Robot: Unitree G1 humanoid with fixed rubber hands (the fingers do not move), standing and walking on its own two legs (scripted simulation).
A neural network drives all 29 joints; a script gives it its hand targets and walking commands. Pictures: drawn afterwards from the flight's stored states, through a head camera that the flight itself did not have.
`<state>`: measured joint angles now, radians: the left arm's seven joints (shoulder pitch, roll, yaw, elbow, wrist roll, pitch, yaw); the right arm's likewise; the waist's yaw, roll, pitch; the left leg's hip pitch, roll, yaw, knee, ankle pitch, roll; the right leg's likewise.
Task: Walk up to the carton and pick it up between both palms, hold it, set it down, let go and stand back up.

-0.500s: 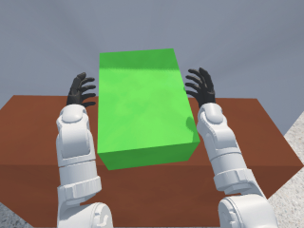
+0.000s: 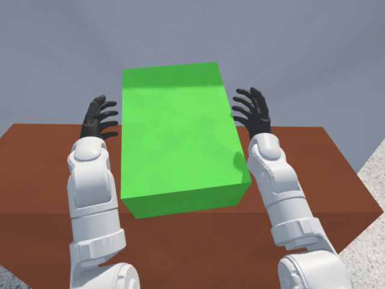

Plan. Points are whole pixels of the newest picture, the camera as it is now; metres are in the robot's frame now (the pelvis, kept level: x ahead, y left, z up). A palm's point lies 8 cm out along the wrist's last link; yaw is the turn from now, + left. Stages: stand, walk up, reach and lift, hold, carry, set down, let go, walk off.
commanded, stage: hold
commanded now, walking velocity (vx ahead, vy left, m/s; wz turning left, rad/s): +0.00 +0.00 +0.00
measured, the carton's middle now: (178, 135) +0.42 +0.00 +0.13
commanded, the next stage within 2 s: none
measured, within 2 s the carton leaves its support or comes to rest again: neither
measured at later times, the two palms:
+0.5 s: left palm (96, 135) +0.35 +0.16 +0.20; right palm (259, 125) +0.35 -0.16 +0.20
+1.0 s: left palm (93, 136) +0.35 +0.16 +0.20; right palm (257, 125) +0.35 -0.15 +0.20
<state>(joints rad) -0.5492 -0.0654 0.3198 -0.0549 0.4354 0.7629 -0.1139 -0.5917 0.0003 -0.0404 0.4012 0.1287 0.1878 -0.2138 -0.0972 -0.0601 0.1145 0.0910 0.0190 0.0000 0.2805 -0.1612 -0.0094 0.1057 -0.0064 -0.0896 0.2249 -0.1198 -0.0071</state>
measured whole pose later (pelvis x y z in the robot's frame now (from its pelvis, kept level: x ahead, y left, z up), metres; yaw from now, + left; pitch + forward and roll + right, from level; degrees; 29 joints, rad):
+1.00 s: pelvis +0.00 +0.00 +0.00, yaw +0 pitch -11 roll +0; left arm -0.58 -0.06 0.32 -0.03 0.44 0.76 -0.11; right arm -0.62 0.00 -0.06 0.43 0.12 0.19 -0.21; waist -0.09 -0.06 0.11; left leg 0.07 0.02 0.00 0.27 -0.15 -0.01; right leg 0.08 -0.01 -0.09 0.22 -0.11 -0.01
